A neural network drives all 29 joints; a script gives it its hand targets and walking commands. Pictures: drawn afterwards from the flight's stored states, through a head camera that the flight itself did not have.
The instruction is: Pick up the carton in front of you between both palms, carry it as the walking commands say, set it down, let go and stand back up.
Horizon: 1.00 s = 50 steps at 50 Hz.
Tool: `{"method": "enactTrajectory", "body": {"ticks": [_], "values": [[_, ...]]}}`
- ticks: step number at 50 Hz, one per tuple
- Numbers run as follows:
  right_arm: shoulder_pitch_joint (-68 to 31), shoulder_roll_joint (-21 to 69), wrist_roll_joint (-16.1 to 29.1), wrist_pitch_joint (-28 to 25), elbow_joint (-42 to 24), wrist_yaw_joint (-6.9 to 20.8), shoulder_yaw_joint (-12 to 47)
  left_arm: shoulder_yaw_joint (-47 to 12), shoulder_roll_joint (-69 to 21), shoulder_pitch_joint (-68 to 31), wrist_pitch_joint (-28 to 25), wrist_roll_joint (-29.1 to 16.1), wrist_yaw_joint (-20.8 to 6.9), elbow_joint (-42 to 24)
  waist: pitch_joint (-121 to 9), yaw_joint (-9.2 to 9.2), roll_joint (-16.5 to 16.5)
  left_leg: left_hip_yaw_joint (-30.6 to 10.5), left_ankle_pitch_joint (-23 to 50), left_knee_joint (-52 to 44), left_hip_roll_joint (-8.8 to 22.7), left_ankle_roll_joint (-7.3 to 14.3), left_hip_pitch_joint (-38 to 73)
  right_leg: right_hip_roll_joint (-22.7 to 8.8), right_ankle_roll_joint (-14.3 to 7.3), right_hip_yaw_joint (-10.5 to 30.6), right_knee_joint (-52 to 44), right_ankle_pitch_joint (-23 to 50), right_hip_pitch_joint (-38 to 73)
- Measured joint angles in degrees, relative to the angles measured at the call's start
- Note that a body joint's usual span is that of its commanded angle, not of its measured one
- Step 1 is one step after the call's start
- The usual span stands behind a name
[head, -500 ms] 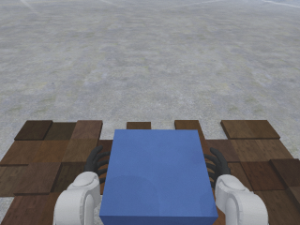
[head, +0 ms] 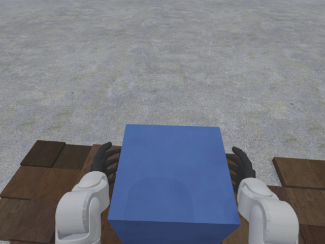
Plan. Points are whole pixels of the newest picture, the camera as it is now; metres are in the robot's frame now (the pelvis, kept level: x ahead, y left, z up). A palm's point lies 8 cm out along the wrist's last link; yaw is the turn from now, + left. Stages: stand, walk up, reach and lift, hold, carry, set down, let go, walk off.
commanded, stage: carry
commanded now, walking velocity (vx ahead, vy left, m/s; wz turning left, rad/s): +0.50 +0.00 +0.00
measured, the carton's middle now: (170, 191) +0.25 +0.01 +0.03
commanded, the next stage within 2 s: none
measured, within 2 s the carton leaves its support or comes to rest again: neither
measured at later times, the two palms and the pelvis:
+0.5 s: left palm (120, 89) +0.55 +0.17 +0.12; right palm (215, 92) +0.54 -0.13 +0.13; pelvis +0.26 +0.03 +0.02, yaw -3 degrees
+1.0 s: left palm (160, 65) +0.77 +0.06 +0.09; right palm (233, 72) +0.75 -0.24 +0.08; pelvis +0.52 -0.08 +0.00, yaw -3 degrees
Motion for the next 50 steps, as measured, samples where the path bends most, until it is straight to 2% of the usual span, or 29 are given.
{"method": "enactTrajectory", "body": {"ticks": [5,8,11,12,13,15,17,19,23,29,32,34,35,36,37,39,41,46,50], "values": [[-0.71,0.0,-0.62,-2.25,4.2,0.32,-0.55,0.26,0.0,-0.88,-2.35,1.05,-0.69,4.49,-1.11,-1.27,-0.65,1.55,7.43,-20.15,2.44,-2.42,-3.01,-0.34,0.67,0.43,-5.11,-1.83,6.59],[-3.28,0.03,-0.55,-2.96,6.51,0.3,-1.99,0.99,-0.17,-3.49,-3.43,1.46,-0.81,7.24,-0.85,-1.87,-0.43,3.14,12.17,-26.75,2.27,-3.07,-2.48,-0.63,1.3,0.52,-5.15,-4.37,9.49],[-6.69,0.17,0.04,-4.03,9.64,-0.07,-3.78,2.68,-0.59,-6.95,-4.29,1.84,-0.78,10.09,-0.91,-1.82,-0.3,5.53,12.28,-31.49,1.43,-2.98,0.45,-0.89,2.76,1.08,-2.81,-8.18,11.56],[-7.93,0.18,0.24,-4.27,10.58,-0.2,-4.3,3.32,-0.72,-8.05,-4.47,1.87,-0.68,10.79,-0.83,-1.86,-0.53,6.82,11.24,-33.39,0.89,-2.62,2.45,-1.37,3.24,1.35,-0.64,-10.24,11.95],[-9.18,0.66,0.39,-5.09,11.98,-0.44,-4.8,4.02,-0.3,-9.31,-4.65,1.76,-0.64,11.5,-0.53,-2.2,-2.34,7.83,9.64,-32.56,-0.35,-1.35,3.13,-3.06,3.12,2.21,2.35,-10.85,11.54],[-11.85,1.18,0.39,-6.45,14.63,-0.98,-4.76,5.36,0.97,-11.02,-4.9,1.03,-0.58,12.2,0.22,-2.73,-4.76,9.18,6.59,-30.77,-2.03,0.24,3.66,-4.88,1.88,6.16,13.7,-12.15,6.9],[-13.11,1.45,0.29,-6.98,15.63,-1.18,-4.93,5.92,1.5,-11.9,-5.08,0.49,-0.39,12.58,1.32,-2.59,-4.45,9.42,5.65,-32.03,-1.99,0.81,5.02,-3.85,1.38,9.56,25.5,-14.86,0.46],[-12.97,1.45,0.78,-6.65,13.96,-1.12,-5.01,6.65,0.57,-11.82,-5.2,-0.02,-0.45,11.27,2.29,-2.07,-3.61,9.59,5.75,-34.9,-1.61,0.77,7.1,-3.31,0.85,10.33,30.8,-14.51,-4.8],[-11.67,1.18,1.65,-6.93,10.0,-0.73,-5.37,6.12,-1.45,-10.2,-6.58,0.52,-0.43,7.84,3.64,-1.84,-2.25,9.73,6.08,-40.83,-0.96,-0.16,12.02,-2.95,1.77,10.38,27.72,-10.94,-11.57],[-6.28,0.37,1.52,-6.61,3.75,-0.45,-1.86,2.69,-0.33,-4.78,-6.22,0.1,-0.54,1.62,3.16,-2.52,-2.64,10.17,2.86,-44.59,-1.39,-2.78,19.67,-4.25,2.33,8.57,12.49,-0.98,-14.22],[-2.34,0.07,1.27,-6.24,2.38,-0.44,0.32,1.54,-0.03,-1.05,-5.11,0.18,-0.68,-0.42,2.02,-2.62,-2.63,9.76,-1.35,-42.57,-1.35,-4.83,23.37,-4.78,1.78,6.64,5.23,3.04,-10.6],[0.1,0.05,0.8,-5.6,1.47,-0.42,1.37,0.95,0.05,0.73,-4.12,0.37,-0.93,-1.07,1.45,-2.13,-2.74,9.15,-4.59,-36.95,-0.82,-5.85,24.66,-4.84,2.08,4.61,1.65,2.31,-5.94],[0.93,0.05,0.54,-5.21,1.18,-0.41,1.61,0.77,0.04,1.04,-3.54,0.49,-1.07,-1.05,0.95,-2.0,-3.18,8.53,-5.7,-31.07,-0.43,-5.7,23.56,-4.89,2.04,4.41,0.57,-2.6,-3.12],[1.24,0.04,0.31,-4.85,1.29,-0.41,1.58,0.54,0.05,1.38,-3.55,0.52,-1.18,-0.41,0.04,-1.37,-2.93,7.31,-7.79,-23.36,0.35,-4.97,20.89,-4.39,1.98,4.46,0.79,-11.62,-1.68],[1.04,0.02,0.21,-4.24,1.92,-0.4,1.12,0.18,0.04,1.85,-4.15,0.59,-1.21,0.93,-0.08,-0.63,-1.24,4.69,-10.06,-15.23,1.18,-4.54,17.51,-2.91,1.12,4.29,2.66,-15.64,-1.82],[1.44,0.04,-0.24,-2.92,3.07,-0.4,1.14,0.08,0.0,3.04,-4.2,0.52,-1.23,2.69,-0.11,-0.26,0.15,1.47,-10.42,-0.79,0.6,-3.94,9.76,-1.42,-0.91,4.14,2.92,-14.53,-0.97],[2.48,0.09,-0.7,-2.06,2.9,-0.43,1.76,0.16,-0.07,4.23,-3.75,0.21,-1.24,2.74,0.26,-0.21,0.63,1.41,-6.76,6.56,0.1,-3.55,3.3,-0.47,-1.59,4.34,0.43,-14.64,1.56],[3.36,0.18,-1.25,-4.07,1.7,-0.49,2.96,0.23,-0.13,5.6,-6.26,0.38,-2.16,1.54,1.55,-1.07,0.7,3.19,2.09,10.12,-0.8,-3.1,-9.05,1.18,-1.41,4.96,-6.08,-14.83,8.75],[1.7,0.05,-1.46,-4.65,2.61,-0.49,2.89,0.68,-0.05,4.78,-7.59,0.46,-2.4,2.31,1.55,-1.57,0.67,4.95,4.45,1.95,-1.75,-2.32,-13.25,2.63,-2.42,5.93,-9.84,-16.59,14.77]]}}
